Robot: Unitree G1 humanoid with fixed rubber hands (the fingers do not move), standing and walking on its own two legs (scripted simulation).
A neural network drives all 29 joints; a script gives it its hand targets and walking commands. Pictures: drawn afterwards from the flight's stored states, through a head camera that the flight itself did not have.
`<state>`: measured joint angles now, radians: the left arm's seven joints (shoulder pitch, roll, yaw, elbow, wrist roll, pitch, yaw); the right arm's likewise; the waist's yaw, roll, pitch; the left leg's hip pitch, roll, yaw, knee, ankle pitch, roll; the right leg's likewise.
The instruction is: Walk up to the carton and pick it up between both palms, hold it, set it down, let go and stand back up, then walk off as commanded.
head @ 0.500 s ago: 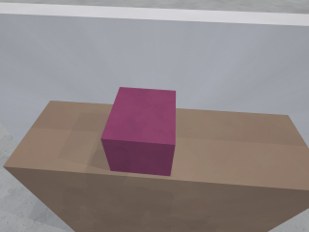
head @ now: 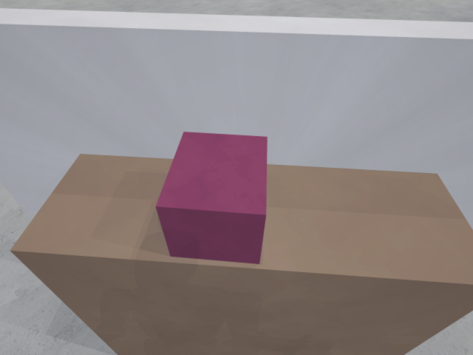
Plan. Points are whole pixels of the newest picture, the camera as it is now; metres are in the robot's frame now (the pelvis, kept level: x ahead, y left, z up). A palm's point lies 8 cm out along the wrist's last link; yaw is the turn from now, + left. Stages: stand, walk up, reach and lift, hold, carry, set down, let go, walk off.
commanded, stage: stand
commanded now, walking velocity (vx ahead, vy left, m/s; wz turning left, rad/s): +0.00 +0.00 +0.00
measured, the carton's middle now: (220, 195) +0.40 +0.01 +0.07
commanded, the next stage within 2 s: walk off in 0.04 s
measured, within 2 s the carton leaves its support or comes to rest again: neither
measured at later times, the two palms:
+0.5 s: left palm out of the picture +0.05 +0.31 -0.10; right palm out of the picture +0.00 -0.28 -0.13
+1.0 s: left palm out of the picture -0.04 +0.30 -0.10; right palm out of the picture -0.09 -0.31 -0.15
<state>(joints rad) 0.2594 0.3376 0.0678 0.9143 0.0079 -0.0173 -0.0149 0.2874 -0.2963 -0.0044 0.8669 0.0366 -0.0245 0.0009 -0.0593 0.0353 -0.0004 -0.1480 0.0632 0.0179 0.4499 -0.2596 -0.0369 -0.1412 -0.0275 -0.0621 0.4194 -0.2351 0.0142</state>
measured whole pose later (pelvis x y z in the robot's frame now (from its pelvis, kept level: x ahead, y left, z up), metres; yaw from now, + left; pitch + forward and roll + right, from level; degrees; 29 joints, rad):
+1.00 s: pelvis -0.15 -0.01 -0.02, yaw -1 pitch -4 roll +1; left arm 0.23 0.40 0.04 0.77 0.01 0.03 0.00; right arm 0.16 -0.38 0.00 0.87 0.04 0.08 -0.02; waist -0.06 0.04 0.20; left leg -0.43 -0.10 -0.10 1.16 -0.52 0.01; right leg -0.31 -0.02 -0.05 0.68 -0.30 -0.05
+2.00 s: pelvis -0.43 -0.04 -0.03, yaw -3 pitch -6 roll +3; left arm 0.24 0.41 0.06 0.84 0.01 0.07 0.00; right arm 0.17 -0.39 0.00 0.85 0.04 0.08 -0.03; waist -0.06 0.05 0.19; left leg -0.59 -0.15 -0.19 1.09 -0.41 0.02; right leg -0.33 0.07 0.10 0.76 -0.35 -0.04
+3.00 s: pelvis -0.63 +0.02 -0.01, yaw -3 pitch -1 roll -1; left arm 0.32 0.41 0.07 0.91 0.01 -0.02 0.00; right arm 0.28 -0.43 -0.01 0.84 0.04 0.03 0.04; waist -0.06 0.05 -0.01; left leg -0.47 -0.07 -0.07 0.87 -0.31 0.02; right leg -0.05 0.03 0.07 0.44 -0.39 -0.03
